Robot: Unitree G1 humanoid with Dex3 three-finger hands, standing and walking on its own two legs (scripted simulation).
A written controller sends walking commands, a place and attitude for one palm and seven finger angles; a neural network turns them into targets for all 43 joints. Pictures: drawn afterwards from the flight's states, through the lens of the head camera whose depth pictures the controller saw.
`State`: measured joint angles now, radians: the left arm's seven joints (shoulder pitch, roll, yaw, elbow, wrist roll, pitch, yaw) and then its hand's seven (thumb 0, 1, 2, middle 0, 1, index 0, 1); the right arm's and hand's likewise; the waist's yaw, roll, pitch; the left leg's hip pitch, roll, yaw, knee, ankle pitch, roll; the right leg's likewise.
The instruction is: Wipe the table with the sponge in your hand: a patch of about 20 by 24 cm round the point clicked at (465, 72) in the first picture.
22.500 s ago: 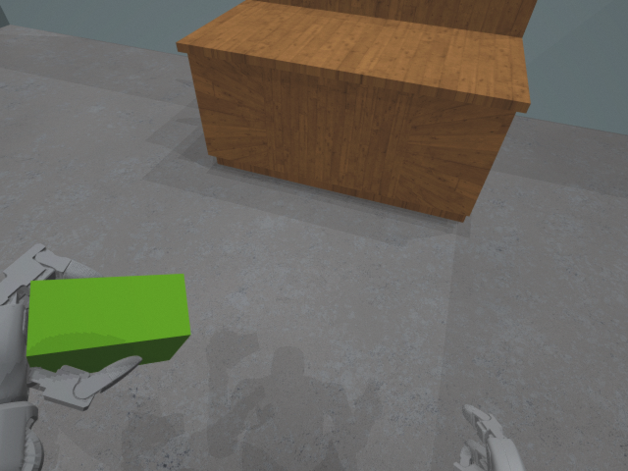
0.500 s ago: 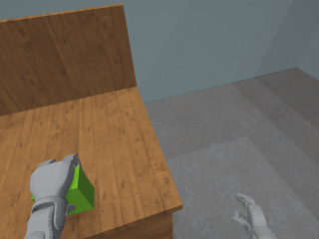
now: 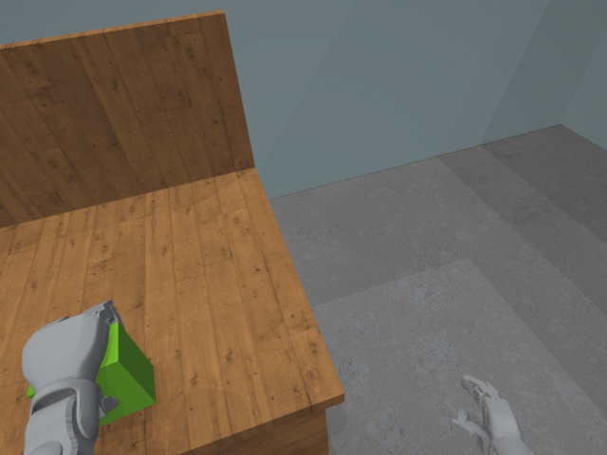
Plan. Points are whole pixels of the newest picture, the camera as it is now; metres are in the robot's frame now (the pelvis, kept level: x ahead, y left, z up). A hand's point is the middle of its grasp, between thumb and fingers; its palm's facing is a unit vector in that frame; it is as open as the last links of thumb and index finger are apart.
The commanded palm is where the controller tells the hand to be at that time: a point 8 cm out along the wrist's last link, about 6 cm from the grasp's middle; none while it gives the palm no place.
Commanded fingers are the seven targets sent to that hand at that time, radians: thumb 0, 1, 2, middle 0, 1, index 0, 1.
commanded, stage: move the sponge above the wiping area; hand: left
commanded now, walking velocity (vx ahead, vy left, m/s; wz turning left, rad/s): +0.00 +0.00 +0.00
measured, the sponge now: (106, 385) +0.19 +0.32 -0.02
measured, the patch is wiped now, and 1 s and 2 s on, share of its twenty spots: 0.00 0.00 0.10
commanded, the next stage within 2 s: lower the sponge onto the table in 0.62 s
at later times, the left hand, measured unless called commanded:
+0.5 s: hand (97, 393) +0.17 +0.31 +0.01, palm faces -0.10 -0.16 -0.98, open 10.3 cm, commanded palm +0.16 +0.29 +0.08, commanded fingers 0.00 0.10 1.30 -1.20 -1.60 -1.20 -1.60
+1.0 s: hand (127, 393) +0.18 +0.28 +0.00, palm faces -0.17 -0.18 -0.97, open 10.3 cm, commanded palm +0.17 +0.28 +0.08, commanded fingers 0.00 0.10 1.30 -1.20 -1.60 -1.20 -1.60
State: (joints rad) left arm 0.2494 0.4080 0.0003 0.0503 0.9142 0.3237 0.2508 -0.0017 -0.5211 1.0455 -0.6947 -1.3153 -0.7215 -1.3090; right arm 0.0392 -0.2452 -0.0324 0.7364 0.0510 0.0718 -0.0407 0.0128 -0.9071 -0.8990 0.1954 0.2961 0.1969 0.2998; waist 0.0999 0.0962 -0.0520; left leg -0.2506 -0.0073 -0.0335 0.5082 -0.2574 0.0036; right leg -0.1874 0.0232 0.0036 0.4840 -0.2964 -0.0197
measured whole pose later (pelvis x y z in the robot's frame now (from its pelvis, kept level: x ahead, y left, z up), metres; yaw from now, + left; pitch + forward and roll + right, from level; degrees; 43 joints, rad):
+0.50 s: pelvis +0.00 +0.01 +0.00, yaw +1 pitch +0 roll +0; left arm 0.31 0.38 -0.06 0.02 0.89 0.41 0.16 0.00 -0.52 1.05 -0.69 -1.32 -0.72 -1.31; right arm 0.03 -0.25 -0.02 0.70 0.05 0.09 -0.03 0.01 -0.91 -0.90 0.20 0.30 0.20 0.30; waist 0.10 0.10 -0.06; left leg -0.25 -0.02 -0.04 0.50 -0.26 0.02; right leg -0.18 0.01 -0.01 0.48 -0.30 -0.01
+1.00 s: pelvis +0.00 +0.00 +0.00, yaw +1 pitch +0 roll +0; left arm 0.26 0.39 -0.12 0.04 0.93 0.30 0.11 0.00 -0.52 1.05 -0.70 -1.32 -0.73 -1.32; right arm 0.06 -0.25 -0.01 0.70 0.03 0.06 -0.05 0.01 -0.91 -0.90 0.20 0.30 0.20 0.30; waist 0.10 0.08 -0.02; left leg -0.25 -0.02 -0.05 0.51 -0.25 0.01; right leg -0.18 0.01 -0.01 0.48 -0.29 -0.02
